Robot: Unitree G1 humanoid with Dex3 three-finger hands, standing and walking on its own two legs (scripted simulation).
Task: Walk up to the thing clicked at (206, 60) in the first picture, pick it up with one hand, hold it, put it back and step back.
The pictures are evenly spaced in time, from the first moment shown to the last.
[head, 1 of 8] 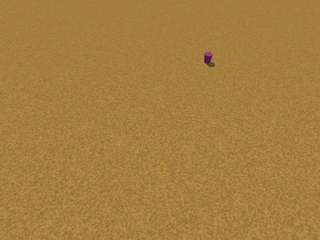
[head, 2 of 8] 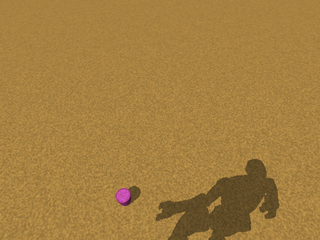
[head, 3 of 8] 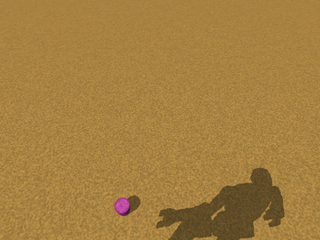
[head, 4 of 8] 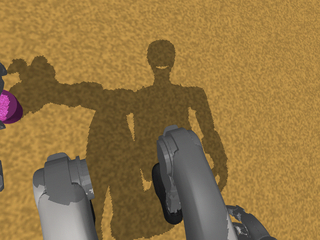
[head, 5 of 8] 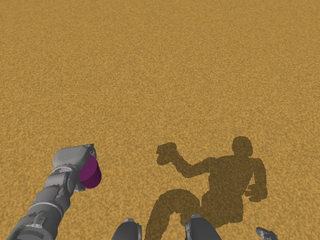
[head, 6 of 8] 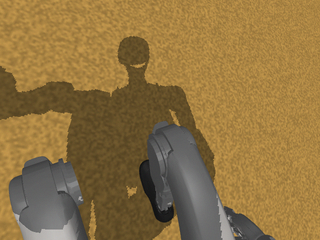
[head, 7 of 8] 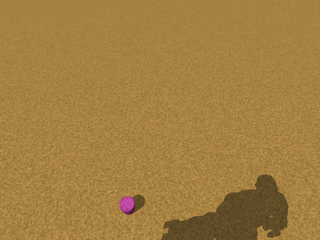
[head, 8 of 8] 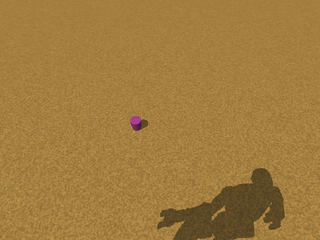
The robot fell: no
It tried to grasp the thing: yes
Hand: left
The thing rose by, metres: 0.64
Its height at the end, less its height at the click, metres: +0.00
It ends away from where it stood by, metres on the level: 0.01
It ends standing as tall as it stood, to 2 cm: yes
